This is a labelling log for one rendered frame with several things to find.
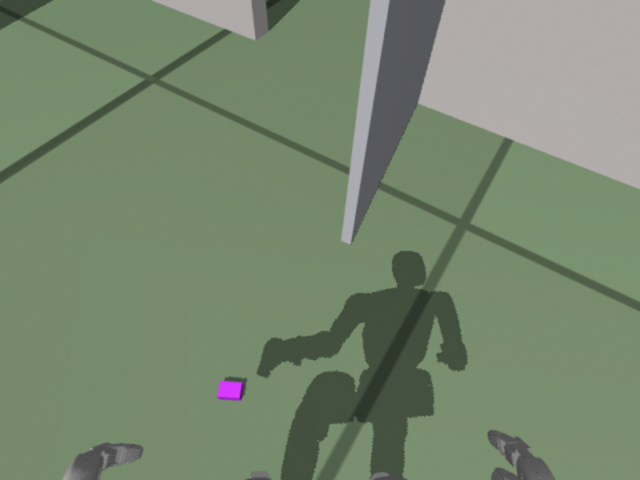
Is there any right robot hand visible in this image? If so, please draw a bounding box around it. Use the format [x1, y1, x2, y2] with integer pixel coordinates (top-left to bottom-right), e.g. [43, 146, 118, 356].
[488, 430, 555, 480]

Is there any small box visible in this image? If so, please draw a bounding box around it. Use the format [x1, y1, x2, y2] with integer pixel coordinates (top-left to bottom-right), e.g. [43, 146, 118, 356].
[217, 381, 244, 401]

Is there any left robot hand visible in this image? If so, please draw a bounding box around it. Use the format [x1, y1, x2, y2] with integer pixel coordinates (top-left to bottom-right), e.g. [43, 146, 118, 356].
[62, 443, 143, 480]

